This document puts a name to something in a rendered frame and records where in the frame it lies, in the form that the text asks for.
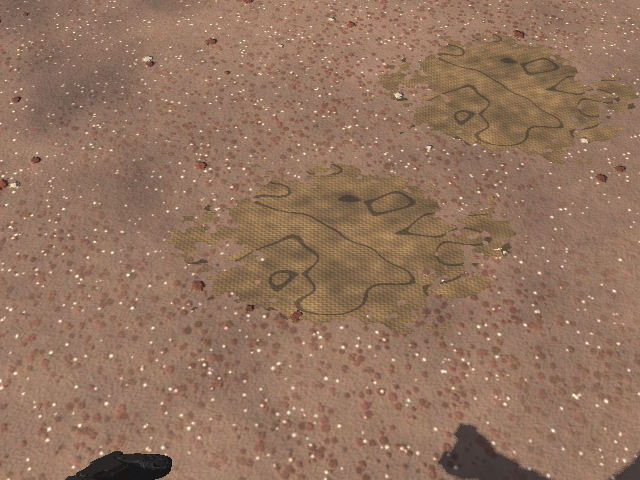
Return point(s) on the left robot hand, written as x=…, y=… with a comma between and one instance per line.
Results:
x=119, y=466

